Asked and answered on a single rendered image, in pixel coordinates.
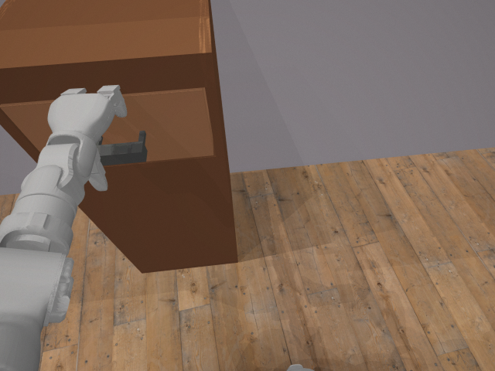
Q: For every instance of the handle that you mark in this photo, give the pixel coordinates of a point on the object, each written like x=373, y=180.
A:
x=123, y=153

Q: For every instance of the left robot upper arm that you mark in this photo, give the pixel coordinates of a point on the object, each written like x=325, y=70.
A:
x=35, y=290

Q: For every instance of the robot left hand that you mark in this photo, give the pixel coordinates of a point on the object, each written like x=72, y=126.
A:
x=89, y=114

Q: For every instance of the cabinet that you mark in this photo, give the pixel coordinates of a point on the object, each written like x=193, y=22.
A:
x=162, y=215

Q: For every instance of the drawer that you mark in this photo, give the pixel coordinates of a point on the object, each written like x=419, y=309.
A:
x=176, y=123

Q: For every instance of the robot left forearm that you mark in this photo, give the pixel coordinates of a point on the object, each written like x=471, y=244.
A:
x=43, y=214

